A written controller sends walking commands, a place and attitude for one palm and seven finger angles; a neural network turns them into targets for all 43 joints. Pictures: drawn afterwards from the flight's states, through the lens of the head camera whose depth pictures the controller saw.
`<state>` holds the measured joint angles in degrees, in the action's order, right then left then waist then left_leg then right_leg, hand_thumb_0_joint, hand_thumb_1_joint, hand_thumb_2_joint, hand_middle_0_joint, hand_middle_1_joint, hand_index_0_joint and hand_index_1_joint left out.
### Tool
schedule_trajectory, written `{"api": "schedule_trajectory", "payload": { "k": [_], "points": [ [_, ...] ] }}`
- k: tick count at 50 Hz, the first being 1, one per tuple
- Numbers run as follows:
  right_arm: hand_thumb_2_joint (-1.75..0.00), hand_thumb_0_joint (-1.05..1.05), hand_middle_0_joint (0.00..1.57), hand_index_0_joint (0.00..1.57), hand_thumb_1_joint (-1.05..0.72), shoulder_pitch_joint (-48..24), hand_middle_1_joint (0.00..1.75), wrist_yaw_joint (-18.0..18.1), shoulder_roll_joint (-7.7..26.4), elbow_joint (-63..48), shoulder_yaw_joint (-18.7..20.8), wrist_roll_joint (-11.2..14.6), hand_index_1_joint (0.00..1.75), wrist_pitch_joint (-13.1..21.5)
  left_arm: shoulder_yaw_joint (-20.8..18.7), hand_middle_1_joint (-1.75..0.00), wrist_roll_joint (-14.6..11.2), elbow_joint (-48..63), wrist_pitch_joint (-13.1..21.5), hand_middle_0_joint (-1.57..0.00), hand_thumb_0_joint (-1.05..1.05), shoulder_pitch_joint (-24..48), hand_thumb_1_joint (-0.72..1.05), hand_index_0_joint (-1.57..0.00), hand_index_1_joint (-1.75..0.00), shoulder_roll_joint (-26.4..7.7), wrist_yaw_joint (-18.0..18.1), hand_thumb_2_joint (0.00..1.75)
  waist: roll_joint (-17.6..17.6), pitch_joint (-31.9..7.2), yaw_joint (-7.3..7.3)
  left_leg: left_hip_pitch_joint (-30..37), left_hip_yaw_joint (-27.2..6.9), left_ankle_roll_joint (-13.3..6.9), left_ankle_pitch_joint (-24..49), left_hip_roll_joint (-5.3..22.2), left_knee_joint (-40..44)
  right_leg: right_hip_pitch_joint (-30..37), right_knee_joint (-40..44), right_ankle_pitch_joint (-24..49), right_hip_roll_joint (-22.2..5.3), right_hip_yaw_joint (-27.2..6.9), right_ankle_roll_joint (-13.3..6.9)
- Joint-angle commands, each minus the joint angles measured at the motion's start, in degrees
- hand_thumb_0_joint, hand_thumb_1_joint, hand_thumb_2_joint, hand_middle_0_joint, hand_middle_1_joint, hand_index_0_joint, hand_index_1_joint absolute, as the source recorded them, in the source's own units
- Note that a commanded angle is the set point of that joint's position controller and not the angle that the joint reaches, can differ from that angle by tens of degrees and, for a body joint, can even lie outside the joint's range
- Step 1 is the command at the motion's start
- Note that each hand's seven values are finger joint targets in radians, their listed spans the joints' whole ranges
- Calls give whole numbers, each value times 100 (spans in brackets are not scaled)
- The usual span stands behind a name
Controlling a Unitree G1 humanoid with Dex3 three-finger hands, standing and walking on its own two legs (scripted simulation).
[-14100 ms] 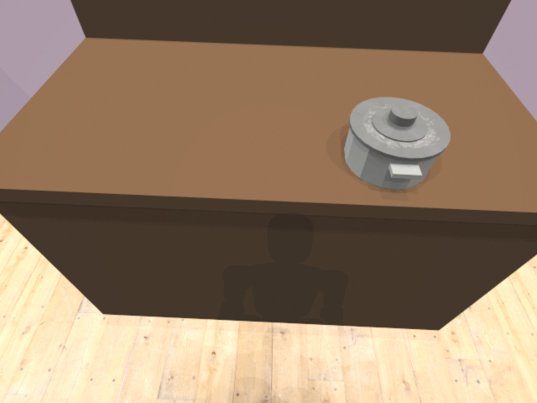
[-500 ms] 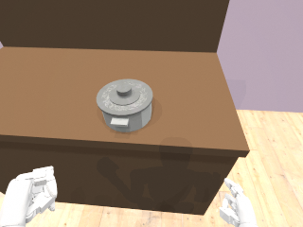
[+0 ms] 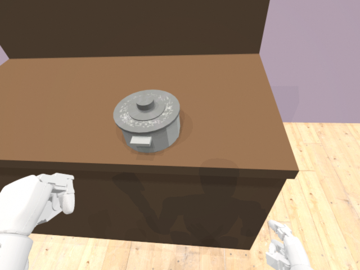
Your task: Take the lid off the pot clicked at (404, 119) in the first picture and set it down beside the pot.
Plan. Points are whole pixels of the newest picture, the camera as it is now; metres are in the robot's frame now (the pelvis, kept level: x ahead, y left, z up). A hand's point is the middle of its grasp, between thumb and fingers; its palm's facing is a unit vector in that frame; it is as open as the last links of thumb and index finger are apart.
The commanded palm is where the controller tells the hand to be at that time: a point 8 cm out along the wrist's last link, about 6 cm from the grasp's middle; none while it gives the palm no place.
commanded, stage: reach forward and open the fingers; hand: left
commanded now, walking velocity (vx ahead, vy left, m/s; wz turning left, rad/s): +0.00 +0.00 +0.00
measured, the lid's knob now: (145, 102) +0.51 +0.17 +0.11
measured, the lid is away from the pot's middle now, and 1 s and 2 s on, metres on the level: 0.00 0.00 0.00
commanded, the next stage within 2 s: move the open hand above the knob in 0.94 s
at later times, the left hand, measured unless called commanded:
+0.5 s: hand (46, 188) +0.21 +0.27 +0.14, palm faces -0.12 -0.05 -0.99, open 5.9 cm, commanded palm +0.19 +0.27 +0.21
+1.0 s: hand (46, 162) +0.24 +0.28 +0.17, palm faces -0.06 -0.05 -1.00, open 9.8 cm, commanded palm +0.22 +0.27 +0.25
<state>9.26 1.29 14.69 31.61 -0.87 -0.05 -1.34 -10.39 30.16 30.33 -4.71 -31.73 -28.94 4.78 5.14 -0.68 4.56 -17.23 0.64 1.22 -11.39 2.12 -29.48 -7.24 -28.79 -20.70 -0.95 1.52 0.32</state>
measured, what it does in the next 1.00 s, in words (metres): shifts its weight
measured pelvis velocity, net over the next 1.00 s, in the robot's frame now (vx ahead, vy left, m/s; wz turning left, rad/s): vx -0.05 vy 0.02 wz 0.04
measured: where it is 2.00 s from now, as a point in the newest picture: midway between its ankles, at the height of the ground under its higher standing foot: outside the picture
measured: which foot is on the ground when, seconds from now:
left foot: down 0.00-1.00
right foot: down 0.00-1.00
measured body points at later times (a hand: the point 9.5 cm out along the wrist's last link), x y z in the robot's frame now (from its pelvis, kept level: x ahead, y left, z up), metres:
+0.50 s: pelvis -0.03 +0.01 +0.00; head -0.03 -0.03 +0.45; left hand +0.21 +0.27 +0.20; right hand +0.20 -0.19 -0.08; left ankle +0.05 +0.14 -0.73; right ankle -0.06 -0.12 -0.73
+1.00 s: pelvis -0.05 +0.02 +0.00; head -0.05 -0.02 +0.45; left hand +0.24 +0.28 +0.23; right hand +0.18 -0.18 -0.09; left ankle +0.05 +0.14 -0.73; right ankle -0.06 -0.12 -0.73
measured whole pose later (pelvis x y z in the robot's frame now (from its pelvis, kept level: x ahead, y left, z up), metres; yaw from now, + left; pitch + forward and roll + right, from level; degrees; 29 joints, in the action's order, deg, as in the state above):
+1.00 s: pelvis -0.05 +0.02 +0.00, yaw +2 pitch -3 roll -1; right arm 4.9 0.1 15.7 34.4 -2.6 2.5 -1.9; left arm 0.5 43.2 6.6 -7.0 12.3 -38.1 -20.2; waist 7.2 2.0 4.7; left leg -17.5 -0.7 -0.7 -4.9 0.0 -25.6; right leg -8.1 -27.9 -16.4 -2.6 2.9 1.9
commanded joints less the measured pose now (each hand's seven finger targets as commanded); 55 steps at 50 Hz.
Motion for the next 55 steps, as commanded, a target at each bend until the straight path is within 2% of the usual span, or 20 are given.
{"api": "schedule_trajectory", "payload": {
  "k": [1,4,6,8,10,13,15,17,19,23,25,26,30,32,36,40,42,45,54,55],
  "points": [
    [-90,0,20,20,-90,-1276,30,-15,557,-1153,184,118,30,-47,-816,-118,1161,841,-291,-121,0,717,62,-121,-118,-1788,-237,109,-85,-871,30,807,171,-294,971,-271,55,-707,444,1609,132,93,-65],
    [-90,0,20,20,-90,-1216,30,19,623,-1032,226,227,30,-14,-634,-107,1167,244,-281,-118,0,1114,52,-118,-107,-1949,-785,115,-490,-754,-54,840,48,-355,913,-319,103,-763,569,1790,111,99,47],
    [-90,0,20,20,-90,-1277,30,34,598,-1038,209,260,30,79,-412,-100,1018,338,-191,-116,0,1642,46,-116,-100,-1947,-1165,119,-363,-800,-117,892,36,-396,910,-403,114,-747,586,1944,102,123,85],
    [-90,0,20,20,-90,-1258,30,107,640,-958,202,242,30,132,-495,-93,978,59,-98,-114,0,2078,40,-114,-93,-2216,-1451,122,-536,-666,-128,931,-23,-418,886,-427,184,-817,695,1918,115,135,123],
    [-90,0,20,20,-90,-1443,30,112,614,-972,175,242,30,236,-780,-86,1066,103,-10,-111,0,2364,33,-111,-86,-2618,-1670,125,-207,-789,-62,1098,-27,-410,1039,-440,179,-689,696,2094,137,97,74],
    [-90,0,20,20,-90,-1295,30,137,629,-861,163,217,30,175,-582,-76,1034,-463,131,-108,0,2872,25,-108,-76,-2474,-1983,128,-358,-472,-111,1064,-41,-396,871,-457,347,-822,869,1726,166,210,111],
    [-90,0,20,20,-90,-1421,30,89,578,-963,155,253,30,265,-577,-68,1022,-309,234,-105,0,3123,19,-105,-68,-2425,-2036,130,-65,-594,-94,1239,-48,-376,836,-447,380,-778,878,1599,199,197,51],
    [-90,0,20,20,-90,-1261,30,68,598,-914,177,221,30,236,-605,-61,1007,-428,318,-103,0,3207,13,-103,-61,-2453,-2068,132,-219,-846,-47,1353,-52,-369,943,-436,455,-611,867,1586,182,244,58],
    [-90,0,20,20,-90,-1303,30,21,608,-924,177,211,30,222,-572,-54,1041,-392,350,-100,0,3420,7,-100,-54,-2444,-2053,134,-55,-892,-19,1381,-56,-347,937,-432,500,-595,873,1506,189,249,35],
    [-90,0,20,20,-90,-1357,30,-59,642,-879,177,203,30,168,-432,-40,1123,-714,226,-96,0,3821,-4,-96,-40,-2342,-2015,138,-124,-692,-26,1270,-70,-317,712,-394,630,-696,900,1192,257,288,-5],
    [-90,0,20,20,-90,-1450,30,-110,609,-970,163,254,30,221,-415,-33,1188,-524,150,-93,0,4127,-10,-93,-33,-2385,-1969,141,134,-839,-33,1360,-122,-301,582,-375,645,-660,815,952,289,248,-61],
    [-90,0,20,20,-90,-1413,30,-103,607,-895,141,216,30,192,-206,-29,1220,-651,128,-92,0,4327,-13,-92,-29,-2256,-2008,142,159,-905,-37,1339,-130,-294,508,-383,736,-626,839,851,279,297,-59],
    [-90,0,20,20,-90,-1485,30,-136,624,-930,145,245,30,238,-334,-15,1284,-655,12,-88,0,4617,-25,-88,-15,-2446,-1987,148,205,-1022,-15,1359,-213,-284,331,-368,751,-598,759,651,309,241,-103],
    [-90,0,20,20,-90,-1442,30,-114,630,-843,136,248,30,195,-166,-8,1271,-902,-52,-86,0,4890,-31,-86,-8,-2348,-2058,152,18,-934,-29,1298,-199,-274,224,-352,833,-646,815,568,282,267,-70],
    [-90,0,20,20,-90,-1497,30,-103,620,-814,90,232,30,235,63,-8,1312,-983,-94,-86,0,5418,-32,-86,-8,-2243,-2136,152,124,-1015,-53,1320,-272,-260,-33,-367,903,-693,759,413,312,290,-103],
    [-90,0,20,20,-90,-1473,30,-104,644,-814,113,243,30,271,-128,-8,1352,-1090,-131,-86,0,5584,-32,-86,-8,-2423,-2128,153,196,-1036,-46,1335,-295,-263,-95,-371,838,-724,705,351,334,232,-129],
    [-90,0,20,20,-90,-1447,30,-89,654,-729,89,240,30,245,-53,-8,1377,-1385,-168,-86,0,5819,-32,-86,-8,-2412,-2183,154,-27,-972,-24,1246,-253,-251,-58,-368,887,-719,746,357,300,257,-101],
    [-90,0,20,20,-90,-1496,30,-102,648,-799,85,256,30,269,56,-8,1330,-1307,-182,-86,0,6063,-32,-86,-8,-2296,-2218,154,139,-1031,-75,1300,-284,-255,-173,-383,838,-780,679,297,324,247,-120],
    [-90,0,20,20,-90,-1408,30,-23,715,-616,61,240,30,278,220,-8,1386,-1959,-315,-86,0,6852,-33,-86,-8,-2348,-2400,156,-154,-1008,-71,1230,-188,-272,-107,-447,784,-837,728,332,282,223,-79],
    [-90,0,20,20,-90,-1442,30,-49,720,-669,61,268,30,304,221,-8,1369,-1878,-320,-86,0,6872,-33,-86,-8,-2322,-2409,156,26,-1049,-102,1262,-185,-270,-52,-454,690,-837,678,367,305,205,-109]
  ]
}}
